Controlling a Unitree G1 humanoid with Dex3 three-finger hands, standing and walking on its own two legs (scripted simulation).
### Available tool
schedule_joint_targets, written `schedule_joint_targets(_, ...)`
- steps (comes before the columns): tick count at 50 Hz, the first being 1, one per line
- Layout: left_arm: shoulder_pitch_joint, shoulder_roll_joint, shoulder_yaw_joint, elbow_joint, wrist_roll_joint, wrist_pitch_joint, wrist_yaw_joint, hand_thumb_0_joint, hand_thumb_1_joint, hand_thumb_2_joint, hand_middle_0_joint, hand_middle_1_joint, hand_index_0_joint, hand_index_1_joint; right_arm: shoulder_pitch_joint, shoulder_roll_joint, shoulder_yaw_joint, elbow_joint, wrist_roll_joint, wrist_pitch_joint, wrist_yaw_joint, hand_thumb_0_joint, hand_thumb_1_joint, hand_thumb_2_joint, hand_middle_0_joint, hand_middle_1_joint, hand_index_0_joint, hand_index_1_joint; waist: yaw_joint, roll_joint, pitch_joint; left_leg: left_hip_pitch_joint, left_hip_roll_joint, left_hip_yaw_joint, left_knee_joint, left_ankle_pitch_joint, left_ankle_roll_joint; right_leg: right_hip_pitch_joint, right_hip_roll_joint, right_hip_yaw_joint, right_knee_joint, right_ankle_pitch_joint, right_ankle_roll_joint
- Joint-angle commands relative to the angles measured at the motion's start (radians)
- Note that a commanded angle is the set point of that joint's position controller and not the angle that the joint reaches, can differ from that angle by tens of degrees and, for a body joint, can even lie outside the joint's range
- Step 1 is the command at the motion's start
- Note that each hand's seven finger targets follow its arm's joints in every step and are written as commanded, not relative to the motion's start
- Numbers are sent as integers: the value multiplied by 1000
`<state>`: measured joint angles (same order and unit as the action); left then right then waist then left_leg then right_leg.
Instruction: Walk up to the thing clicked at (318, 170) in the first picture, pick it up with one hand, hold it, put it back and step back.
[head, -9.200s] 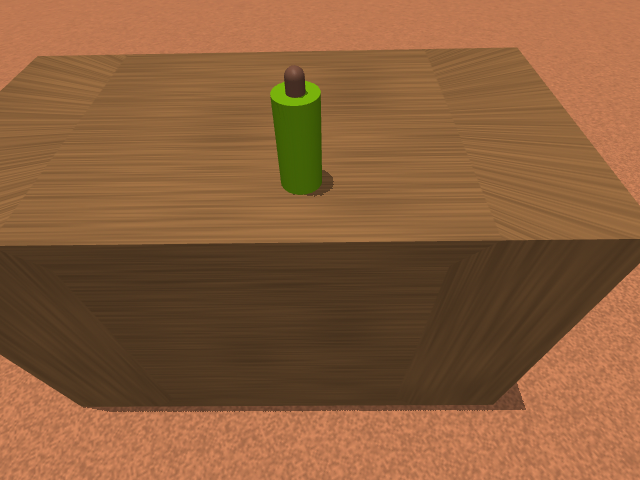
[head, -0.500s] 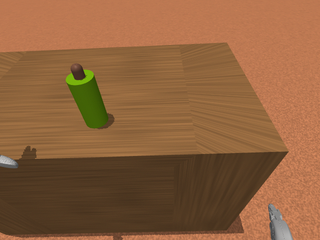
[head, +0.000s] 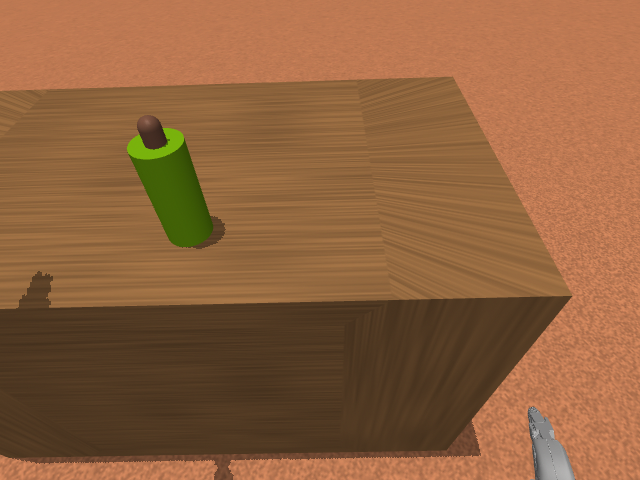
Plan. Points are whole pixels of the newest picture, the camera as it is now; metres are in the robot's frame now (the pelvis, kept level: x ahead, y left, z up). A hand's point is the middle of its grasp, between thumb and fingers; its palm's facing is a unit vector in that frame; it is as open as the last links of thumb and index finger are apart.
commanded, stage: go down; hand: left
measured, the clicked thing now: (171, 181) +0.49 +0.24 +0.13
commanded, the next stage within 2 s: approach in 1.72 s
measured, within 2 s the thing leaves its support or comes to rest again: neither
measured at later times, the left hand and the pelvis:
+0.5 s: hand out of the picture +0.34 +0.40 +0.20, palm faces +0.26 -0.97 -0.05, open 17.8 cm; pelvis +0.02 +0.00 +0.00, yaw +0 degrees
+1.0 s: hand out of the picture +0.36 +0.40 +0.19, palm faces +0.23 -0.97 +0.01, open 17.7 cm; pelvis +0.02 +0.01 +0.00, yaw +0 degrees
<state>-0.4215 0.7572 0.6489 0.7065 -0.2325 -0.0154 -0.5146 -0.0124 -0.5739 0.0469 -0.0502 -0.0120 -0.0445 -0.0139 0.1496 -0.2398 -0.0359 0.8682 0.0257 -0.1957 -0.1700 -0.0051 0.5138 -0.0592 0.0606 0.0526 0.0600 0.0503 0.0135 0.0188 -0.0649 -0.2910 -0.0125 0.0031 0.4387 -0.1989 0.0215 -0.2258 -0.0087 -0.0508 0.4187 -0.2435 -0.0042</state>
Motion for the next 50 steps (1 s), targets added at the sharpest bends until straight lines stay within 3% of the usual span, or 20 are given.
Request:
schedule_joint_targets(1,-363,453,87,-140,-22,-54,-15,0,-595,55,-45,-13,-40,-24,-116,-185,-49,-142,-4,-57,-34,0,538,-53,49,50,49,50,-1,76,-220,159,-7,-16,-40,143,13,-24,3,12,-69,142,-11)
schedule_joint_targets(4,-403,478,82,-108,-10,-58,-27,0,-611,50,-45,-15,-42,-24,-133,-153,-8,-162,-4,-65,-36,0,537,-53,49,50,49,50,3,111,-241,172,-6,-19,-34,152,10,-34,5,13,-67,145,-14)
schedule_joint_targets(6,-420,479,73,-93,-8,-62,-32,0,-611,49,-45,-15,-40,-26,-141,-171,-29,-178,-6,-70,-46,0,534,-54,49,50,49,50,-9,94,-238,174,-7,-17,-31,142,12,-49,5,16,-72,137,-12)
schedule_joint_targets(8,-406,523,102,-69,-2,-61,-35,0,-611,49,-44,-11,-39,-22,-159,-174,-18,-228,-5,-80,-50,0,539,-53,49,50,49,50,-2,86,-262,160,-9,-19,-29,143,14,-25,5,15,-73,139,-11)
schedule_joint_targets(9,-415,501,77,-67,-2,-56,-40,0,-611,42,-47,-6,-40,-19,-91,-124,10,-133,-6,-69,-47,0,536,-54,49,50,49,50,2,114,-239,145,-12,-15,-31,148,15,-29,3,14,-72,148,-12)
schedule_joint_targets(10,-418,499,71,-62,-3,-52,-46,0,-611,47,-44,-11,-39,-21,-85,-123,12,-141,-4,-68,-48,0,541,-53,49,50,49,50,2,126,-234,150,-11,-14,-29,154,13,-38,4,16,-71,151,-14)
schedule_joint_targets(12,-411,506,76,-54,-5,-45,-53,0,-611,48,-50,-13,-43,-25,-97,-167,-22,-171,-5,-77,-54,0,536,-54,49,50,49,50,-8,129,-265,184,-3,-20,-21,202,10,-50,11,10,-64,181,-16)
schedule_joint_targets(15,-373,534,111,-30,-5,-36,-59,0,-611,48,-46,-10,-40,-22,-77,-149,3,-186,-5,-78,-54,0,533,-55,49,50,49,50,-1,139,-275,177,-1,-23,-14,264,9,-19,14,4,-56,233,-16)
schedule_joint_targets(18,-425,486,58,-60,-10,-34,-77,0,-611,55,-42,-12,-35,-25,-22,-132,0,-134,-2,-72,-51,0,532,-56,49,50,49,50,-20,167,-271,215,10,-30,-10,301,3,-73,21,2,-54,233,-22)
schedule_joint_targets(23,-421,540,93,-56,-11,-19,-80,0,-610,46,-42,-5,-36,-16,-58,-165,-15,-141,-6,-77,-54,0,535,-55,49,50,49,50,-15,144,-290,211,6,-29,12,362,10,-56,17,4,-48,289,-15)
schedule_joint_targets(24,-424,537,92,-43,-12,-17,-81,0,-611,43,-42,-10,-38,-20,-64,-192,-37,-150,-7,-83,-54,0,533,-55,49,50,49,50,-22,154,-289,217,10,-33,10,364,5,-64,20,4,-47,280,-20)
schedule_joint_targets(25,-424,523,84,-33,-15,-12,-86,0,-611,47,-42,-9,-37,-20,-57,-166,-17,-121,-7,-78,-50,0,532,-55,49,50,49,50,-14,154,-289,219,13,-35,13,382,4,-68,21,0,-45,283,-20)
schedule_joint_targets(27,-450,525,82,-40,-15,-13,-90,0,-602,39,-44,-7,-40,-16,-102,-182,-31,-149,-6,-81,-51,0,534,-54,49,50,49,50,-18,148,-301,231,18,-42,17,384,1,-79,24,-2,-44,273,-21)
schedule_joint_targets(30,-443,520,79,-17,-14,-13,-95,0,-608,34,-43,-6,-39,-14,-101,-158,-7,-145,-7,-81,-50,0,533,-54,49,50,49,50,-18,144,-289,210,13,-40,11,339,1,-68,23,-2,-43,253,-21)
schedule_joint_targets(35,-443,536,80,13,-14,2,-103,0,-580,42,-40,-5,-36,-14,-83,-154,1,-133,-7,-70,-52,0,536,-54,49,50,49,50,-17,141,-319,218,9,-39,26,379,7,-74,20,-1,-38,283,-17)
schedule_joint_targets(37,-456,559,98,20,-18,4,-108,0,-568,39,-38,-10,-37,-15,-85,-190,-19,-153,-10,-71,-54,0,539,-54,49,50,49,50,-22,139,-330,227,16,-43,28,390,1,-77,25,-2,-39,273,-20)
schedule_joint_targets(40,-467,555,82,22,-9,10,-105,0,-564,50,-36,-10,-31,-19,-56,-152,7,-139,-7,-65,-53,0,533,-56,49,50,49,50,-17,151,-312,204,9,-40,24,365,4,-80,21,-1,-43,263,-20)
schedule_joint_targets(47,-477,570,90,29,-12,6,-115,0,-569,40,-38,-12,-35,-19,-72,-184,-9,-202,-6,-70,-57,0,530,-56,49,50,49,50,-25,153,-340,224,12,-42,32,368,3,-85,22,-1,-39,261,-20)
schedule_joint_targets(48,-475,541,71,32,-15,10,-118,0,-546,51,-34,-13,-31,-20,-68,-156,6,-187,-5,-67,-55,0,537,-54,49,50,49,50,-25,169,-329,232,13,-42,31,372,2,-95,23,-2,-40,257,-22)
schedule_joint_targets(50,-464,537,75,25,-18,10,-121,0,-540,45,-35,-13,-33,-18,-74,-172,2,-214,-6,-71,-56,0,537,-54,49,50,49,50,-28,163,-338,238,19,-47,34,385,-2,-102,27,-4,-41,253,-23)
